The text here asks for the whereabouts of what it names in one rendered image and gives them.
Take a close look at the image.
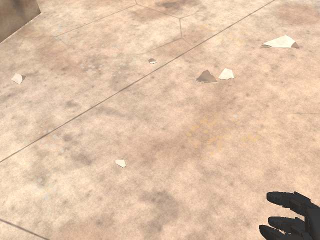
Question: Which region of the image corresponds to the right robot hand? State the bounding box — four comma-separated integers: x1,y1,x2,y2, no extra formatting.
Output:
259,191,320,240

